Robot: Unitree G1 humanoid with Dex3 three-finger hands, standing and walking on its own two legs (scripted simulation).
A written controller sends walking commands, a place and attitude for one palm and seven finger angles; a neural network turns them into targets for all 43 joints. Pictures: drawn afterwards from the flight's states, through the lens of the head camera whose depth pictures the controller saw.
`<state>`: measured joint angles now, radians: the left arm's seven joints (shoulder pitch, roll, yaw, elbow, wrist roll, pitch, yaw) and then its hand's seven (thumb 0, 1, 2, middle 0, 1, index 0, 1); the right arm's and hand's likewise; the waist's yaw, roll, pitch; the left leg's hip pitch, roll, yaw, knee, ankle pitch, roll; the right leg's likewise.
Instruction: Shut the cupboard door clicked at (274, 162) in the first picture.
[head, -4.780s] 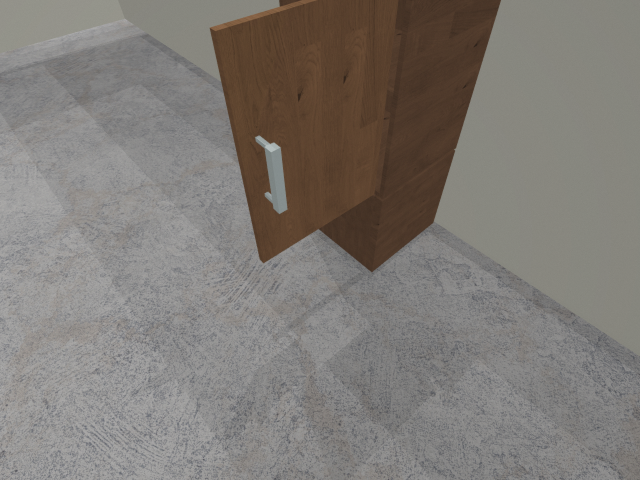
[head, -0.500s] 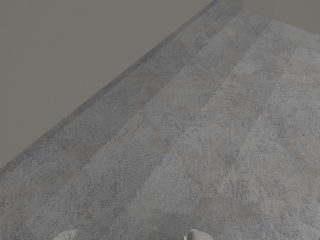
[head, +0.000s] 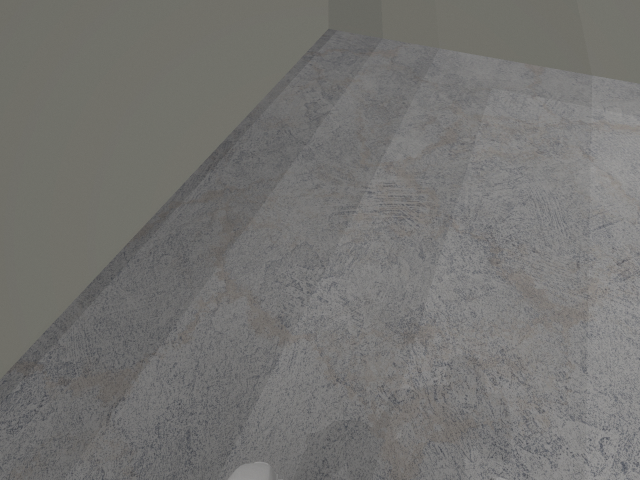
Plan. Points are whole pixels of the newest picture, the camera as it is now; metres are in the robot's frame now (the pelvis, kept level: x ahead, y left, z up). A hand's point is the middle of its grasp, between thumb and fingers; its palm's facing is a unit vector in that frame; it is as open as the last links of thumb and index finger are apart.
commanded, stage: walk around to get in front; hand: left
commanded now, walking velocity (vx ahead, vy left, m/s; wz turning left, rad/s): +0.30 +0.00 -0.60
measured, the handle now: out of the picture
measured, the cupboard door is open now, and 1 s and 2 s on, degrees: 88 88 88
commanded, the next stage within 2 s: walk to a spot facing it in 0.54 s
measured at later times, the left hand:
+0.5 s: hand (250, 341) +0.35 +0.16 -0.17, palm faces -0.36 -0.91 -0.21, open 7.4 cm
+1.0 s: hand (342, 277) +0.49 +0.01 -0.16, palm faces -0.31 -0.93 -0.19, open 7.1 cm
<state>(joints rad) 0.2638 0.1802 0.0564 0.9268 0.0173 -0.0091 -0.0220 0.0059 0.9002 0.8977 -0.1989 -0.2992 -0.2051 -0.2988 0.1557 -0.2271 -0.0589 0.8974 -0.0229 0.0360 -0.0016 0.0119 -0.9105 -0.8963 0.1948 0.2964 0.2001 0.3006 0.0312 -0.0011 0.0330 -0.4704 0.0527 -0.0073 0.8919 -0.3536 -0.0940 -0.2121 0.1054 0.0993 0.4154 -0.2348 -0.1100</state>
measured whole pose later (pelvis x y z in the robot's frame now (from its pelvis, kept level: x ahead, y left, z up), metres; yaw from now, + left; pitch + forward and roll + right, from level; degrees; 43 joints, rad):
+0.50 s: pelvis +0.17 +0.00 -0.01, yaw -20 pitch +2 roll -1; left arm 0.11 0.27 0.08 0.92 0.03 0.02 -0.07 0.01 0.91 0.90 -0.19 -0.30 -0.19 -0.30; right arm 0.38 -0.21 -0.02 0.97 -0.03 -0.05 -0.03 0.01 -0.91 -0.90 0.20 0.30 0.20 0.30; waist -0.02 0.00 0.10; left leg 0.02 0.12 0.22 0.37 -0.40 -0.06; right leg -0.61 -0.05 -0.11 0.82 -0.24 -0.02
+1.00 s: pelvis +0.32 -0.12 -0.01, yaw -19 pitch +0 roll +0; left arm 0.16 0.16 0.03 0.97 0.00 -0.05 0.02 -0.02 0.95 0.90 -0.20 -0.30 -0.20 -0.30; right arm 0.28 -0.15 -0.03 1.04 -0.02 0.04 -0.01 0.02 -0.94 -0.90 0.20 0.30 0.20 0.30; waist -0.05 0.01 0.02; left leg -0.50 0.09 0.08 0.87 -0.29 -0.06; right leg -0.13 0.05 -0.23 0.42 -0.31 -0.12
